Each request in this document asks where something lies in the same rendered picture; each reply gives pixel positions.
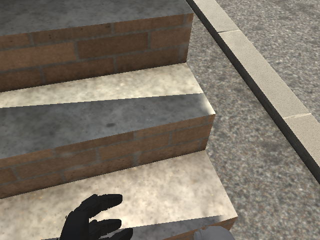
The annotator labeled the robot left hand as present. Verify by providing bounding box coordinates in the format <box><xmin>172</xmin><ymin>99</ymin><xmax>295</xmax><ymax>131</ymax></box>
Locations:
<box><xmin>56</xmin><ymin>194</ymin><xmax>133</xmax><ymax>240</ymax></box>

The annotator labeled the right robot thigh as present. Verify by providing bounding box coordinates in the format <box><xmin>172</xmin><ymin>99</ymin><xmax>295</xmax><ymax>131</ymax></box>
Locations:
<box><xmin>193</xmin><ymin>226</ymin><xmax>235</xmax><ymax>240</ymax></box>

